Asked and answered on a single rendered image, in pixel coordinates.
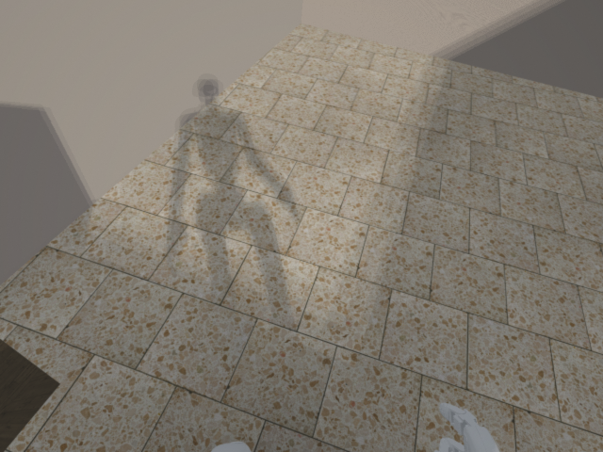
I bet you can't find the robot right hand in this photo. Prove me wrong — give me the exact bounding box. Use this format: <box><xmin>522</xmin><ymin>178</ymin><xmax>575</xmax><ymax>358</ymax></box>
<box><xmin>434</xmin><ymin>403</ymin><xmax>499</xmax><ymax>452</ymax></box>

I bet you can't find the cabinet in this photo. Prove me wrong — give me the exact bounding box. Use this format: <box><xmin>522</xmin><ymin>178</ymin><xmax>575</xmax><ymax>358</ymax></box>
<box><xmin>0</xmin><ymin>339</ymin><xmax>60</xmax><ymax>452</ymax></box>

